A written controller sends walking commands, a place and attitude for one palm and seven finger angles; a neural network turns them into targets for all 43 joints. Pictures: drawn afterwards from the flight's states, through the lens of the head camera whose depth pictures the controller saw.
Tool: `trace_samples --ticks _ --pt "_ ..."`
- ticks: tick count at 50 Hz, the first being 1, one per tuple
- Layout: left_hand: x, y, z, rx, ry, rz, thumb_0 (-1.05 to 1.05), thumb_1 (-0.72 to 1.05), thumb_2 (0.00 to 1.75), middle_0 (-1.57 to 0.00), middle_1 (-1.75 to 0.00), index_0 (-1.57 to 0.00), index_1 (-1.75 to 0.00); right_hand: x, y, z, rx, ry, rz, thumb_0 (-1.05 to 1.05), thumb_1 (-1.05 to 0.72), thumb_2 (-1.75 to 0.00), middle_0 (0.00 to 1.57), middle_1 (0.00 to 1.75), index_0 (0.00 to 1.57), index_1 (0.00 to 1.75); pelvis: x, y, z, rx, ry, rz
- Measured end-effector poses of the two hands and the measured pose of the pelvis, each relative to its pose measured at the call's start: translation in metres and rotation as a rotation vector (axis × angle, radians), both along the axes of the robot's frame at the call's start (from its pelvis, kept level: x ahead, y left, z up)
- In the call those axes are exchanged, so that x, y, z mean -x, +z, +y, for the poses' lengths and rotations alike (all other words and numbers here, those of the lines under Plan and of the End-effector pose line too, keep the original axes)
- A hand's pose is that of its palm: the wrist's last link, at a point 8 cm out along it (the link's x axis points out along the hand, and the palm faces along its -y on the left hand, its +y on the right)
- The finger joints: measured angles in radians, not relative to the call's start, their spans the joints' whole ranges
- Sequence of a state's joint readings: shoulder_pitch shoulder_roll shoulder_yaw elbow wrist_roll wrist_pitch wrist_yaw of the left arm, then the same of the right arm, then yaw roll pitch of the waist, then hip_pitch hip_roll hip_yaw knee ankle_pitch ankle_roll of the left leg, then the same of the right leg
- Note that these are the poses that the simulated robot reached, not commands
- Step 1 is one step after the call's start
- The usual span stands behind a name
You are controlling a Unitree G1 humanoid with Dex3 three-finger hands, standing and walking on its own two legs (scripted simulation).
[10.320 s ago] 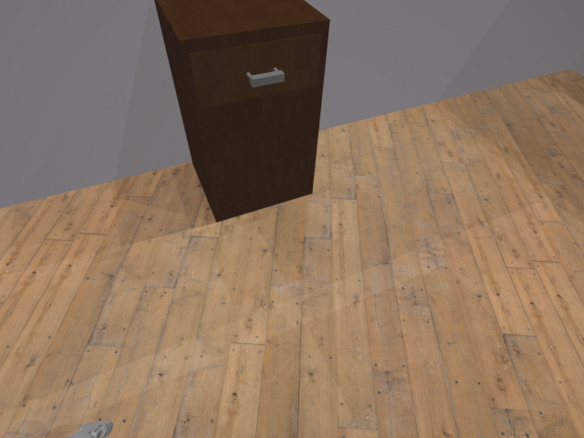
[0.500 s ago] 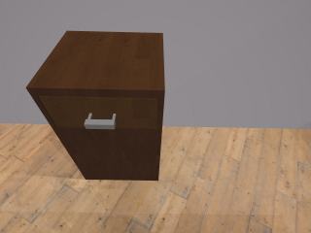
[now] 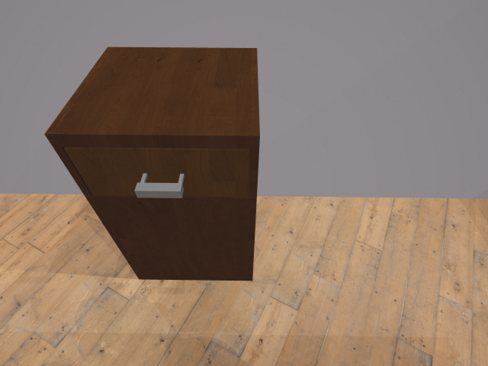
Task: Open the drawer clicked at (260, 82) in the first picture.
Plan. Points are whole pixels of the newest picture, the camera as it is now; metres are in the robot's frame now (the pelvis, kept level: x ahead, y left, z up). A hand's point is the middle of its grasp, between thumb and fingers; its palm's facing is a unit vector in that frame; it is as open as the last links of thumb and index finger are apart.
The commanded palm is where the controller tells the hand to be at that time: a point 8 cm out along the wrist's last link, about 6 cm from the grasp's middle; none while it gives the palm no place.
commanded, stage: look again from close up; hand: left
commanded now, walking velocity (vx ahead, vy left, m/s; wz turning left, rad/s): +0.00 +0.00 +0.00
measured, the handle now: (161, 183) +0.54 +0.25 -0.09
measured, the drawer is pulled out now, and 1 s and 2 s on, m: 0.00 0.00 0.00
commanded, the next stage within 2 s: raise the hand with hooked fingers in 0.32 s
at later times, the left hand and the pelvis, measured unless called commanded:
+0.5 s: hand out of the picture +0.05 +0.18 -0.14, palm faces -0.08 -0.94 -0.34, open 7.3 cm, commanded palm +0.10 +0.22 -0.05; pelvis -0.01 -0.01 +0.00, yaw -2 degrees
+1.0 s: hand (120, 341) +0.17 +0.22 -0.05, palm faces +0.07 -0.05 -1.00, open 9.5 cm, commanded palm +0.16 +0.21 +0.01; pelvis -0.04 -0.02 -0.05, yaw +0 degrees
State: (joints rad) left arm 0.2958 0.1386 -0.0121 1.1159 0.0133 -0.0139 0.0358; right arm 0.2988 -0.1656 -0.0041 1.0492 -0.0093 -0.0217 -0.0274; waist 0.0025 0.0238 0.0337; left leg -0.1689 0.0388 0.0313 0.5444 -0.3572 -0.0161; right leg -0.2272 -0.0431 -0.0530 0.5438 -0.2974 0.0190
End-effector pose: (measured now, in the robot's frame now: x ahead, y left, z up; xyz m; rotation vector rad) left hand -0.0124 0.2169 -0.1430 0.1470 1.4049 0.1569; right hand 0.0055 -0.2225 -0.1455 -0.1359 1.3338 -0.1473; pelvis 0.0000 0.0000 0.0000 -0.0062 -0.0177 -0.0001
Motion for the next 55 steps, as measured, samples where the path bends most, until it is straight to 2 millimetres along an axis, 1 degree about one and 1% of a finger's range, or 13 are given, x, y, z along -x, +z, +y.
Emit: trace_samples --ticks 9,22,24,26,30,32,34,36,42,45,48,51,55 --pt "-0.018 0.007 0.014 -0.035 -0.022 -0.056 0.00 0.91 0.90 -0.20 -0.30 -0.19 -0.30 0.010 -0.003 0.005 -0.026 0.006 0.016 0.01 -0.92 -0.90 0.20 0.30 0.20 0.30 0.003 0.001 -0.001 -0.011 -0.008 -0.014" --pt "-0.018 0.006 0.001 -0.022 -0.020 -0.042 0.00 0.92 0.90 -0.20 -0.30 -0.19 -0.30 0.028 -0.003 0.004 -0.039 -0.007 0.082 0.01 -0.91 -0.90 0.20 0.30 0.20 0.30 0.003 0.003 -0.007 -0.011 -0.008 -0.006" --pt "-0.041 0.022 0.005 -0.083 -0.135 -0.163 0.01 0.92 0.90 -0.21 -0.30 -0.20 -0.30 0.018 0.002 -0.001 -0.010 -0.006 -0.005 0.01 -0.91 -0.90 0.20 0.30 0.20 0.30 0.006 0.001 -0.007 -0.014 -0.026 -0.002" --pt "-0.077 0.056 0.010 -0.210 -0.231 -0.373 0.02 0.92 0.89 -0.21 -0.31 -0.20 -0.31 -0.001 0.007 -0.011 0.034 -0.020 -0.148 0.02 -0.92 -0.90 0.21 0.30 0.20 0.30 0.008 0.000 -0.007 -0.024 -0.025 0.011" --pt "-0.145 0.123 0.010 -0.542 -0.534 -0.698 0.02 0.87 0.88 -0.21 -0.34 -0.20 -0.33 -0.058 0.019 -0.032 0.079 0.032 -0.405 0.02 -0.92 -0.90 0.20 0.30 0.20 0.30 0.019 -0.007 -0.008 -0.033 -0.015 0.066" --pt "-0.167 0.146 0.007 -0.723 -0.687 -0.801 0.01 0.83 0.86 -0.21 -0.36 -0.20 -0.35 -0.089 0.029 -0.041 0.092 0.059 -0.514 0.02 -0.92 -0.90 0.20 0.30 0.20 0.30 0.024 -0.012 -0.009 -0.040 -0.030 0.098" --pt "-0.177 0.156 0.000 -0.862 -0.815 -0.862 0.01 0.79 0.85 -0.21 -0.38 -0.20 -0.38 -0.119 0.041 -0.047 0.098 0.089 -0.600 0.02 -0.92 -0.90 0.20 0.30 0.20 0.30 0.028 -0.017 -0.011 -0.047 -0.048 0.124" --pt "-0.176 0.156 -0.009 -0.940 -0.916 -0.891 0.01 0.75 0.83 -0.21 -0.40 -0.20 -0.40 -0.145 0.054 -0.051 0.099 0.123 -0.660 0.02 -0.92 -0.90 0.20 0.30 0.20 0.30 0.031 -0.021 -0.014 -0.055 -0.060 0.143" --pt "-0.144 0.132 -0.022 -1.034 -1.046 -0.881 0.00 0.61 0.77 -0.23 -0.49 -0.22 -0.49 -0.199 0.069 -0.042 0.097 0.256 -0.726 0.01 -0.91 -0.90 0.20 0.30 0.20 0.30 0.037 -0.036 -0.021 -0.065 -0.048 0.193" --pt "-0.137 0.128 -0.016 -1.087 -1.017 -0.878 0.00 0.53 0.74 -0.24 -0.53 -0.24 -0.53 -0.211 0.062 -0.030 0.079 0.294 -0.725 0.01 -0.91 -0.90 0.20 0.30 0.20 0.30 0.038 -0.044 -0.024 -0.056 -0.026 0.202" --pt "-0.145 0.136 -0.007 -1.161 -0.982 -0.890 0.00 0.46 0.71 -0.25 -0.58 -0.25 -0.58 -0.211 0.049 -0.014 0.042 0.309 -0.708 0.01 -0.91 -0.90 0.20 0.30 0.20 0.30 0.038 -0.049 -0.025 -0.044 -0.009 0.194" --pt "-0.161 0.151 0.001 -1.207 -0.946 -0.885 0.00 0.39 0.68 -0.26 -0.63 -0.26 -0.62 -0.200 0.036 0.000 -0.009 0.294 -0.667 0.01 -0.91 -0.90 0.20 0.30 0.20 0.30 0.038 -0.048 -0.024 -0.033 0.001 0.174" --pt "-0.183 0.169 0.003 -1.192 -0.934 -0.854 0.00 0.29 0.64 -0.27 -0.69 -0.26 -0.68 -0.174 0.024 0.013 -0.058 0.251 -0.580 0.01 -0.91 -0.90 0.20 0.30 0.20 0.30 0.035 -0.038 -0.022 -0.028 0.001 0.146"
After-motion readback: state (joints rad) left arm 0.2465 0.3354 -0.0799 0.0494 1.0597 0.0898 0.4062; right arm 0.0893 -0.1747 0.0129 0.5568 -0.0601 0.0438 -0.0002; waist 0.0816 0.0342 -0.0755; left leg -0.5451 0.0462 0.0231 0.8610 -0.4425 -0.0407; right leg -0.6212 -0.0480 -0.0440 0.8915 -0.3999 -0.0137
